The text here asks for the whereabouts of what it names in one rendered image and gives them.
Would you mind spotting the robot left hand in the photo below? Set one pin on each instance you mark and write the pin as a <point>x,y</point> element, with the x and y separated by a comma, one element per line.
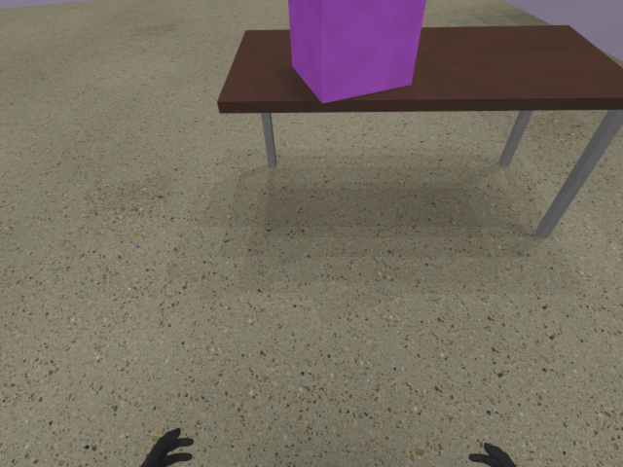
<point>158,457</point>

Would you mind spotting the robot right hand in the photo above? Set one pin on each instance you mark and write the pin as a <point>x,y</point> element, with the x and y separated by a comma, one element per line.
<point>496,457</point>

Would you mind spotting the table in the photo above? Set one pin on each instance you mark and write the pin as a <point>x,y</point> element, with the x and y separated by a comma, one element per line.
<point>472,68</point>

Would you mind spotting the carton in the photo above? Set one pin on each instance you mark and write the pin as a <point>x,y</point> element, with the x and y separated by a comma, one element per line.
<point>346,48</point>

